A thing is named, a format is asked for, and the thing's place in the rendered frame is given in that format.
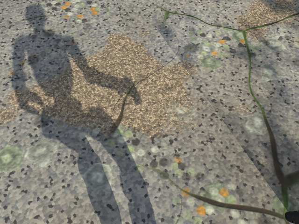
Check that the right robot hand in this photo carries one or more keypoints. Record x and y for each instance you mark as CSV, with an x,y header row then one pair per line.
x,y
292,216

